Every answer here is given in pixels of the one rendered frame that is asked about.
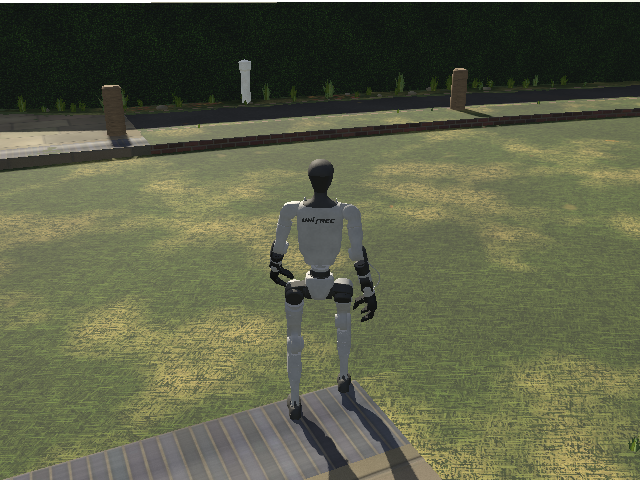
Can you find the left robot shin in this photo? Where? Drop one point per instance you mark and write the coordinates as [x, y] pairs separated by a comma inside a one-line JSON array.
[[294, 369]]

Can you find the robot right hand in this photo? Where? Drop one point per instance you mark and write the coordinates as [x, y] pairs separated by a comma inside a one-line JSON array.
[[370, 308]]

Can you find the robot head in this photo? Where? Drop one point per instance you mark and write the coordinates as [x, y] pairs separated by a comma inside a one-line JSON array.
[[320, 173]]

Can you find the robot left upper arm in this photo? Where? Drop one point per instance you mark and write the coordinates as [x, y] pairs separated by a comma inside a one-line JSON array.
[[288, 212]]

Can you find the left robot forearm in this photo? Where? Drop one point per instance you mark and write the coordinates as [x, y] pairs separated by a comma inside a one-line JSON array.
[[275, 260]]

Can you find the robot right upper arm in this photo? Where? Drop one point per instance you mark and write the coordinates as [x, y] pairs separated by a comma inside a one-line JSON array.
[[355, 233]]

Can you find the right robot forearm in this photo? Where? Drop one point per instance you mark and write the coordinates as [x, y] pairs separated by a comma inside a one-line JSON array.
[[364, 276]]

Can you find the robot left hand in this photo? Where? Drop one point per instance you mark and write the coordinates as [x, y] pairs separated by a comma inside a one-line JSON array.
[[277, 280]]

